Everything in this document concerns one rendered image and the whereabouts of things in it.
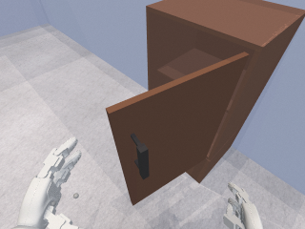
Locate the cupboard door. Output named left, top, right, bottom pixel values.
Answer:
left=106, top=52, right=249, bottom=205

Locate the robot left hand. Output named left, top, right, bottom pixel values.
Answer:
left=16, top=136, right=85, bottom=229

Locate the robot right hand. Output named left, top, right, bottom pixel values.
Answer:
left=223, top=182, right=263, bottom=229

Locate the handle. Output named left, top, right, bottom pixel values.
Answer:
left=131, top=133, right=150, bottom=179

